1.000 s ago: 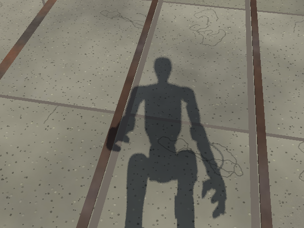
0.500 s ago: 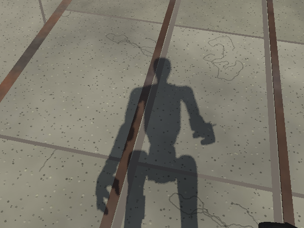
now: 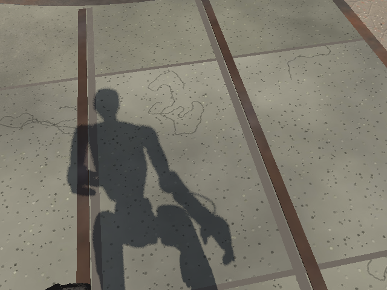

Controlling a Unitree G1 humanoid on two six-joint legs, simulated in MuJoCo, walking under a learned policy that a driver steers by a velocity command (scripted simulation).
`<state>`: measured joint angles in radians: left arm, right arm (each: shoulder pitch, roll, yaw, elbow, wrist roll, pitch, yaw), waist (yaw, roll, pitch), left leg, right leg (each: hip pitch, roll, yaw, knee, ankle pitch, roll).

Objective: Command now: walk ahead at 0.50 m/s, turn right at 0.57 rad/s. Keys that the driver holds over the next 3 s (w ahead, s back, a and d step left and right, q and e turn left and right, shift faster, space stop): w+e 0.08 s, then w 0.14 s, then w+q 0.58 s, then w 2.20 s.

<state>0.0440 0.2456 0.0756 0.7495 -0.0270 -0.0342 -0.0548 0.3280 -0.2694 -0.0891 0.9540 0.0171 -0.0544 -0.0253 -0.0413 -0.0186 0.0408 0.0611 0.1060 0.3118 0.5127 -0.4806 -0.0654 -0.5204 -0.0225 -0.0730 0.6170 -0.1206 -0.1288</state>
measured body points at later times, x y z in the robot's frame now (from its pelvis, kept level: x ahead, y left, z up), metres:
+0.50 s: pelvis +0.29 -0.01 +0.01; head +0.32 -0.02 +0.46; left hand +0.33 +0.28 -0.11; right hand +0.48 -0.25 -0.09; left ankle +0.47 +0.10 -0.70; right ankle +0.12 -0.08 -0.71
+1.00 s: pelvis +0.59 +0.00 +0.02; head +0.62 +0.00 +0.47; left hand +0.77 +0.27 -0.06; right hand +0.68 -0.28 -0.10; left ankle +0.47 +0.08 -0.71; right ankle +0.76 -0.11 -0.70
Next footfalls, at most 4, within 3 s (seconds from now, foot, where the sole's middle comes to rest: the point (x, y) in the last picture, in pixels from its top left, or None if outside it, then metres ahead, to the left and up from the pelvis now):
0.54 left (175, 274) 0.51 0.08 -0.75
1.04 right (221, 196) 0.80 -0.09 -0.75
1.54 left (145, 153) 1.02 0.21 -0.75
2.06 right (185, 97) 1.35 0.03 -0.75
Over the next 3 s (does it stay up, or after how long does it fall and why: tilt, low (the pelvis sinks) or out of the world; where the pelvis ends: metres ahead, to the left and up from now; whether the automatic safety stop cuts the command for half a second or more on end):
stays up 1.63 0.24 0.03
